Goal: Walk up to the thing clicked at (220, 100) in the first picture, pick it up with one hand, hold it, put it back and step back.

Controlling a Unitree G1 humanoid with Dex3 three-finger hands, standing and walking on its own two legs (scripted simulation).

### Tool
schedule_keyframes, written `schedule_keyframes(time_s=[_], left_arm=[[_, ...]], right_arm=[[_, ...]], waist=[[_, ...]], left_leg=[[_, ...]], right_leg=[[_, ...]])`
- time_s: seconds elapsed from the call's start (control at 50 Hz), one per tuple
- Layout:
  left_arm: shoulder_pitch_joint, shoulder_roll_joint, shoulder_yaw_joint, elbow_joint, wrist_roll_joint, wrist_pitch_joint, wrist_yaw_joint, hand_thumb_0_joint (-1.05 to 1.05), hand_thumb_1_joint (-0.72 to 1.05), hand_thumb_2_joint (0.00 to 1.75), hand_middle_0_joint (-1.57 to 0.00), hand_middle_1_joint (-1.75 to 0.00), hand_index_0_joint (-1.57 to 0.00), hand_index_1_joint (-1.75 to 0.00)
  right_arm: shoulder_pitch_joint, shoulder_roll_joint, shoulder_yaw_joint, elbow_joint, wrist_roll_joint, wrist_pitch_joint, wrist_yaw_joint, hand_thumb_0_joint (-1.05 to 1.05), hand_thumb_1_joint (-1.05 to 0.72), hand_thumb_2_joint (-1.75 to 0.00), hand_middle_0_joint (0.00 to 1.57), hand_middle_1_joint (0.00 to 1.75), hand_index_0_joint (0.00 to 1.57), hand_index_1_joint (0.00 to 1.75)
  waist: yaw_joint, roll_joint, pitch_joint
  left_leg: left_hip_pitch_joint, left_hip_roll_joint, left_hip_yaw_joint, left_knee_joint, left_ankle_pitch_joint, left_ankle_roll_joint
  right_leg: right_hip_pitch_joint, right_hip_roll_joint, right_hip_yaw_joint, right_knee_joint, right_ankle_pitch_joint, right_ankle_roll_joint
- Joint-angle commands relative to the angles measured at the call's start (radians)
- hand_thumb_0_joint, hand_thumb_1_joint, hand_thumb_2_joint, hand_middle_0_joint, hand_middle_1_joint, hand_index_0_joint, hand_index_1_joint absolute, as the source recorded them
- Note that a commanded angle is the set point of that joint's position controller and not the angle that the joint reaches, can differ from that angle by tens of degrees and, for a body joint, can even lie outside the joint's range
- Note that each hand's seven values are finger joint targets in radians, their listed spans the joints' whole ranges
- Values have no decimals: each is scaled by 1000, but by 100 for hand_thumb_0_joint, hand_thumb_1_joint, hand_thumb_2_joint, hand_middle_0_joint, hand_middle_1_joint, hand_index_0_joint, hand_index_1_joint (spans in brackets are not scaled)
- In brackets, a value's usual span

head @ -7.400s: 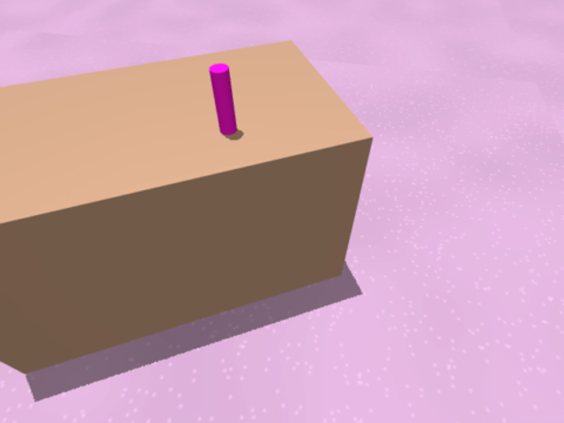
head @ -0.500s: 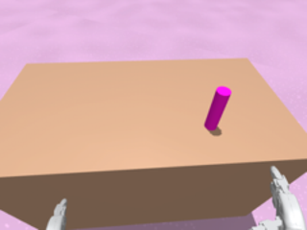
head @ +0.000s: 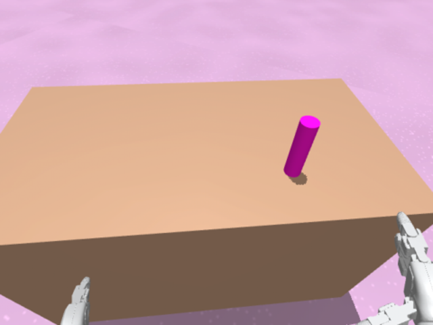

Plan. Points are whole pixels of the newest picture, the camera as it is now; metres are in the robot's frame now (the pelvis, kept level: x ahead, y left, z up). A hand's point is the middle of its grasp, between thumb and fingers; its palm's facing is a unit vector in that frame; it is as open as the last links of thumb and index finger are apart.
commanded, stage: rise first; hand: right
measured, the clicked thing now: (300, 148) +0.52 -0.21 +0.01
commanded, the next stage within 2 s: go down in 0.40 s
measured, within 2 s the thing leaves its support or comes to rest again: neither
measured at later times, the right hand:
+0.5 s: hand (386, 278) +0.18 -0.24 +0.07, palm faces +0.26 +0.88 -0.39, open 17.3 cm
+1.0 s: hand (395, 245) +0.22 -0.26 +0.09, palm faces +0.28 +0.92 -0.27, open 17.4 cm
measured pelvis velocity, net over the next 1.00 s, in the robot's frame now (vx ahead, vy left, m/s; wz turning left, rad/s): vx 0.00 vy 0.00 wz -0.01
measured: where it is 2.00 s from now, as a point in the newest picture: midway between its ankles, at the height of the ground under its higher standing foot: outside the picture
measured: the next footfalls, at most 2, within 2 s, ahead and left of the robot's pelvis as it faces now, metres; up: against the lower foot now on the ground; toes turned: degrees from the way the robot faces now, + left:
none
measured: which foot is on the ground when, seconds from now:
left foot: down 0.00-1.00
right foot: down 0.00-1.00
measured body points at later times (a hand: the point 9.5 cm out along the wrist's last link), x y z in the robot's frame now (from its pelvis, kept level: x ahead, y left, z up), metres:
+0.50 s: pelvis +0.00 +0.00 +0.00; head +0.00 +0.03 +0.45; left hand +0.16 +0.27 -0.09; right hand +0.16 -0.28 +0.10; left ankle +0.04 +0.14 -0.74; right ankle -0.04 -0.14 -0.74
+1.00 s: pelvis +0.00 +0.00 +0.00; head +0.00 +0.01 +0.45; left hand +0.17 +0.26 -0.09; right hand +0.20 -0.31 +0.11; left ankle +0.04 +0.14 -0.74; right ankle -0.04 -0.14 -0.74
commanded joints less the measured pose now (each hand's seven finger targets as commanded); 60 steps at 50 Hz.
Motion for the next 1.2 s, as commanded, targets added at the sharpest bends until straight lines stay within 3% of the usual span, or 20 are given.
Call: schedule_keyframes(time_s=[0.0, 0.06, 0.1, 0.16, 0.2, 0.26, 0.32, 0.38, 0.48, 0.5, 0.52, 0.54, 0.58, 0.6, 0.64, 0.74, 0.82, 0.88, 1.06, 1.18], left_arm=[[-104, 174, 83, -192, 0, -61, 17, 0, -56, 5, -6, -5, -5, -6], [-65, 125, 48, -124, -3, -59, 13, 0, -56, 5, -6, -5, -5, -6], [-83, 158, 79, -166, 1, -68, 16, 0, -57, 6, -6, -5, -5, -6], [-70, 100, 32, -130, -2, -65, 8, 0, -57, 6, -6, -5, -5, -6], [-78, 149, 72, -143, 0, -70, 12, 0, -57, 6, -6, -5, -5, -6], [-85, 113, 40, -139, -1, -69, 7, 0, -57, 7, -6, -6, -5, -7], [-89, 160, 85, -148, 2, -71, 13, 0, -58, 8, -6, -6, -5, -7], [-94, 104, 40, -116, -1, -71, 3, 0, -57, 8, -6, -6, -5, -7], [-80, 135, 68, -112, -2, -71, 8, 0, -49, 0, -6, -6, -7, -4], [-134, 96, 21, -117, 24, -74, -4, 0, -57, 8, -6, -6, -5, -7], [-79, 164, 107, -110, -3, -67, 14, 0, -50, 0, -6, -6, -7, -5], [-124, 122, 40, -125, 25, -71, 1, 0, -54, 4, -5, -5, -5, -5], [-116, 193, 108, -155, 24, -74, 12, 0, -54, 4, -5, -5, -5, -5], [-111, 158, 89, -132, 19, -70, 9, 0, -54, 3, -5, -5, -5, -5], [-111, 172, 98, -124, 20, -60, 16, 0, -54, 4, -5, -5, -5, -5], [-146, 115, 41, -92, 13, -57, 11, 0, -53, 3, -5, -5, -5, -5], [-141, 78, 2, -57, 11, -50, 15, 0, -54, 3, -5, -5, -5, -5], [-147, 183, 79, -97, 15, -53, 35, 0, -54, 3, -5, -5, -5, -5], [-181, 117, -19, -81, -8, -69, 78, 0, -54, 3, -5, -4, -5, -4], [-168, 151, -36, -31, -16, -99, 117, 0, -53, 3, -5, -5, -5, -4]], right_arm=[[-71, -183, -125, -210, 1, -77, -15, 0, 52, -4, 5, 5, 5, 5], [-74, -179, -123, -205, 3, -86, -12, 0, 52, -4, 5, 6, 5, 6], [-65, -170, -116, -206, 0, -90, -12, 0, 52, -5, 5, 6, 5, 6], [-62, -171, -119, -230, -1, -97, -9, 0, 51, -5, 5, 6, 5, 6], [-60, -185, -132, -230, 2, -100, -10, 0, 51, -5, 5, 6, 5, 6], [-59, -184, -138, -237, 1, -109, -7, 0, 51, -5, 5, 6, 5, 6], [-66, -202, -160, -252, 4, -112, -9, 0, 51, -6, 5, 6, 5, 6], [-30, -176, -138, -258, 4, -118, -3, 0, 50, -6, 5, 6, 5, 6], [-44, -189, -148, -279, 4, -124, 0, 0, 46, -7, 4, 6, 4, 6], [-90, -131, -144, -354, 3, -159, 4, 0, 44, -7, 5, 6, 5, 6], [-25, -226, -202, -214, 4, -129, -7, 0, 40, -7, 5, 5, 5, 5], [-65, -141, -155, -321, 1, -157, 5, 0, 48, -4, 4, 5, 5, 5], [-69, -190, -220, -249, 7, -162, 4, 0, 53, -4, 4, 5, 5, 5], [-78, -156, -194, -215, 12, -164, 13, 0, 52, -4, 4, 5, 5, 5], [-115, -180, -220, -199, 24, -165, 24, 0, 53, -4, 4, 5, 5, 5], [-154, -177, -208, -183, 54, -151, 80, 0, 55, -3, 4, 5, 5, 5], [-220, -217, -257, -182, 76, -153, 110, 0, 54, -4, 4, 5, 5, 5], [-275, -245, -296, -140, 102, -143, 125, 0, 52, -4, 4, 5, 5, 5], [-536, -287, -317, 97, 203, -87, 281, 0, 56, -3, 4, 5, 5, 5], [-814, -459, -405, 268, 279, -62, 415, 0, 59, -3, 4, 5, 5, 5]], waist=[[5, 47, -85], [-8, 23, -50], [2, 50, -86], [-14, 20, -76], [-4, 31, -79], [-13, 29, -68], [-3, 41, -78], [-20, 23, -71], [-4, 22, -70], [5, 39, -151], [-11, 43, -64], [9, 64, -135], [12, 71, -141], [25, 87, -86], [25, 80, -96], [14, 15, -73], [9, -13, -120], [31, 11, -156], [50, 51, -153], [61, 2, -249]], left_leg=[[117, -30, 52, -64, 51, 22], [108, -30, 53, -62, 48, 24], [117, -34, 58, -55, 57, 27], [116, -29, 53, -56, 67, 28], [117, -31, 54, -57, 69, 26], [120, -30, 55, -63, 43, 23], [119, -27, 53, -67, 48, 21], [120, -27, 54, -60, 62, 23], [102, -31, 57, -56, 65, 24], [106, -40, 50, -35, 77, 14], [110, -25, 56, -60, 55, 20], [98, -39, 50, -45, 62, 10], [103, -36, 48, -42, 63, 7], [81, -36, 48, -46, 48, 6], [80, -32, 46, -49, 35, 6], [74, -34, 48, -29, 90, 13], [98, -30, 40, -20, 132, 13], [104, -31, 41, -19, 151, 12], [69, -29, 39, -23, 123, 10], [46, -17, 25, -1, 161, 11]], right_leg=[[-113, 34, -61, -94, 161, -35], [-132, 36, -62, -95, 158, -33], [-109, 27, -55, -94, 177, -31], [-119, 34, -61, -89, 184, -32], [-122, 33, -60, -91, 182, -33], [-130, 38, -62, -93, 157, -34], [-122, 40, -63, -92, 157, -37], [-128, 40, -62, -87, 175, -35], [-115, 36, -59, -90, 178, -32], [-105, 37, -41, -66, 173, -32], [-127, 40, -61, -87, 167, -36], [-110, 39, -43, -68, 156, -36], [-114, 41, -43, -65, 153, -37], [-122, 42, -44, -65, 135, -39], [-128, 44, -42, -65, 122, -39], [-148, 40, -37, -61, 171, -29], [-138, 41, -38, -49, 207, -25], [-120, 41, -34, -43, 221, -24], [-135, 35, -22, -40, 184, -35], [-129, 40, -18, -3, 208, -37]])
